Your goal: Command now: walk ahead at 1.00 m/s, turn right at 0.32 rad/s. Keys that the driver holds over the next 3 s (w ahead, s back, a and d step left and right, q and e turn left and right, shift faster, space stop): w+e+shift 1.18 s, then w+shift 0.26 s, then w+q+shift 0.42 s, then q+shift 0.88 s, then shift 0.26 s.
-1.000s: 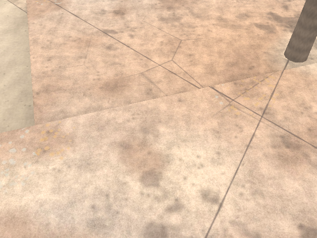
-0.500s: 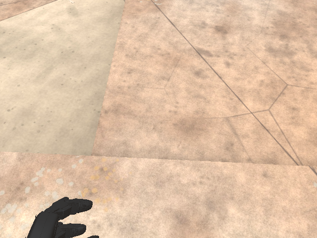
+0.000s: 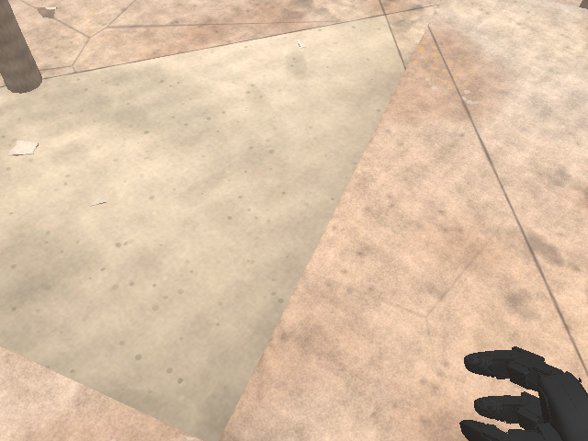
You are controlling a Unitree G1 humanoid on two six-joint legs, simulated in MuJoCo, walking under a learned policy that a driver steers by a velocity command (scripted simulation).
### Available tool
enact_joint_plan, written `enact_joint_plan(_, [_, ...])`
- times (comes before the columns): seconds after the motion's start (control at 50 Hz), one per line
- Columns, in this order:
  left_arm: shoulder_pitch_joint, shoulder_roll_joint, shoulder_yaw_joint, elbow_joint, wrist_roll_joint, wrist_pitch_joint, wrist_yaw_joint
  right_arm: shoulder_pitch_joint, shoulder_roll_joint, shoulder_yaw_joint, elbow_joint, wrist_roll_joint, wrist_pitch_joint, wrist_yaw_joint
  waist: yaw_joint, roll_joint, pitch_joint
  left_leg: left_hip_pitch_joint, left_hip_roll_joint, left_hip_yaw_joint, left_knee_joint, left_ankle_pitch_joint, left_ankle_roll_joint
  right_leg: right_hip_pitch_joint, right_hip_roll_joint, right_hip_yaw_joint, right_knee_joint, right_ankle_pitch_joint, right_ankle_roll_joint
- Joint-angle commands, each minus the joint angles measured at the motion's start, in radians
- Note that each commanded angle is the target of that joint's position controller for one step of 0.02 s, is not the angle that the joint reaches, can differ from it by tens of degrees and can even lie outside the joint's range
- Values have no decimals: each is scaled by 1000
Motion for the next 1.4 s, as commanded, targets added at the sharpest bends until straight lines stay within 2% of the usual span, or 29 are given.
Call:
enact_joint_plan(0.02, [-87, 221, 40, -70, -8, -20, 6, -52, -92, -20, -62, 7, -15, -12, -110, -71, 88, 306, -60, 62, -120, 51, 11, -224, -239, 117, -54, 877, -126])
enact_joint_plan(0.08, [-108, 258, 49, -60, 1, 2, 22, 369, -189, -74, 69, -8, -19, -53, -310, -145, -166, 807, -80, -1, -132, -67, 32, -271, -215, 104, 514, 1011, -75])
enact_joint_plan(0.1, [-126, 195, 37, -92, 9, 5, 20, 535, -277, -106, 102, -26, -20, -75, -360, -65, -276, 1006, 107, -179, -137, -355, 44, -444, -146, 73, 840, 685, -73])
enact_joint_plan(0.12, [44, 2, -3, -118, -32, 11, 15, 519, -305, -116, 93, -57, -27, -73, -219, 218, -456, 1252, 414, -667, -239, -584, 146, -759, -43, 79, 1242, -140, -60])
enact_joint_plan(0.16, [-180, 153, 40, -139, -22, 21, 20, 404, -172, -101, 104, -8, -24, -66, -215, 59, -215, 963, 318, -531, -374, -399, 110, -846, -107, 131, 1214, 49, -77])
enact_joint_plan(0.28, [-310, 60, 39, -161, 17, 114, -33, 373, -87, -93, 193, 36, -69, -47, -89, 50, 49, 643, 231, -77, -529, -43, 49, -839, -210, 98, 1038, 117, -41])
enact_joint_plan(0.34, [-458, 64, 34, -209, 13, 103, -55, 361, -59, -83, 212, 30, -93, -63, -76, 32, 100, 598, 135, 127, -548, 19, -2, -840, -175, 42, 837, 458, -49])
enact_joint_plan(0.48, [-577, 122, 19, -229, 50, 85, -80, 452, -178, -88, 259, 29, -78, -92, -60, 4, 99, 777, 124, 293, -448, 591, -69, -572, -28, -191, 441, 645, -124])
enact_joint_plan(0.54, [-222, 202, 49, -127, 55, 100, -47, 411, -256, -106, 260, -9, -6, -114, 130, 77, -44, 793, 174, 268, 78, 971, -67, -247, -4, -134, 455, 368, -194])
enact_joint_plan(0.56, [-19, 239, 84, -66, 13, 104, -21, 364, -252, -115, 258, -6, 8, -103, 222, -17, -147, 678, 86, 273, 505, 736, -72, -5, -16, -56, 354, 384, -245])
enact_joint_plan(0.58, [-72, 280, 87, -39, 13, 98, -10, 367, -134, -88, 240, -18, -9, -71, 85, -203, -27, 250, -46, 214, 838, -454, -58, 131, -89, 28, 516, 483, -265])
enact_joint_plan(0.6, [-143, 356, 92, -81, 7, 101, -14, 449, -88, -69, 167, -37, -24, -69, -52, -151, -117, 21, -52, 104, 950, -591, -81, 240, -182, 318, 577, 667, -345])
enact_joint_plan(0.62, [-149, 379, 108, -111, 20, 109, -8, 376, -124, -63, 76, -18, -49, -61, -25, -148, -202, -147, -62, -13, 915, -542, -109, 278, -303, 663, 284, 203, -485])
enact_joint_plan(0.64, [-199, 306, 95, -108, 14, 107, 4, 276, -165, -68, 57, -21, -68, -67, -41, -49, -58, -187, -6, -61, 755, -461, -108, 122, -317, 733, 74, -34, -437])
enact_joint_plan(0.66, [-275, 276, 86, -108, 18, 105, 15, 260, -172, -70, 79, -23, -60, -70, -102, 1, 73, -108, 26, -45, 678, -425, -129, -86, -287, 663, 46, -4, -400])
enact_joint_plan(0.76, [-318, 233, 71, -128, 13, 31, 40, 147, -98, -45, 35, -23, -11, -50, -158, 10, 143, 225, 75, -17, 241, -284, -191, -572, -110, 411, 21, 271, -333])
enact_joint_plan(0.86, [-284, 262, 101, -126, -2, 7, 0, 109, -102, -48, -6, 29, -19, -47, -92, -55, 55, 501, -27, 1, -139, 78, -112, -455, -63, 385, 70, 491, -202])
enact_joint_plan(0.88, [-275, 275, 107, -124, -5, 8, 1, 171, -132, -61, 6, 29, -20, -54, -118, -56, -7, 570, -57, -4, -157, 40, -99, -372, -60, 389, 168, 646, -174])
enact_joint_plan(0.92, [-366, 318, 111, -144, 20, 5, 2, 528, -218, -105, 83, 35, -18, -85, -346, -34, -193, 887, -72, 22, -125, -140, -98, -388, -21, 345, 613, 795, -127])
enact_joint_plan(0.94, [-416, 190, 75, -188, 32, -4, 2, 727, -284, -125, 122, 14, -13, -113, -426, 87, -296, 1069, 95, -158, -158, -461, -97, -537, 42, 305, 968, 470, -108])
enact_joint_plan(0.96, [-420, 9, 19, -272, 8, -11, 8, 731, -319, -124, 137, -34, -11, -121, -334, 357, -265, 1094, 320, -597, -395, -752, -115, -773, 98, 250, 1230, -203, -109])
enact_joint_plan(0.98, [-279, 43, 10, -293, -23, -2, 8, 521, -298, -132, 106, -34, -19, -106, -163, 458, -249, 1008, 396, -1000, -554, -857, -20, -907, 66, 211, 1306, -101, -119])
enact_joint_plan(1.0, [-301, 119, 14, -246, 4, 27, 10, 382, -191, -118, 58, -23, -18, -94, -154, 198, -151, 880, 351, -803, -527, -955, 33, -902, -38, 175, 1278, 13, -112])
enact_joint_plan(1.04, [-377, 124, 17, -255, 25, 55, -18, 380, -117, -104, 104, -15, -17, -81, -153, 33, -37, 709, 261, -457, -496, -604, 11, -854, -100, 130, 1213, 70, -86])
enact_joint_plan(1.12, [-531, 63, -5, -363, 32, 94, -58, 469, -80, -88, 198, 14, -60, -55, -140, 48, 39, 628, 213, -117, -559, -237, -29, -923, -173, 91, 1149, 157, -64])
enact_joint_plan(1.26, [-780, 53, -35, -455, 38, 86, -90, 553, -129, -89, 253, 2, -78, -66, -154, -49, 170, 657, 155, 217, -716, 244, -45, -828, -92, -98, 674, 335, -100])
enact_joint_plan(1.34, [-581, 114, -17, -376, 48, 72, -59, 563, -240, -104, 260, 1, -35, -95, -15, 116, -13, 825, 211, 253, -352, 1111, -43, -516, 56, -139, 576, 165, -170])
enact_joint_plan(1.38, [-195, 199, 32, -247, 54, 64, -26, 477, -265, -111, 229, 7, -9, -98, 167, 133, -167, 661, 196, 247, 178, 988, -17, -83, 44, -40, 407, 159, -221])
enact_joint_plan(1.4, [-186, 275, 60, -222, 56, 69, -5, 516, -157, -94, 206, -11, -13, -84, 71, -18, -227, 377, 94, 206, 538, -12, -18, 164, -144, 186, 473, 43, -216])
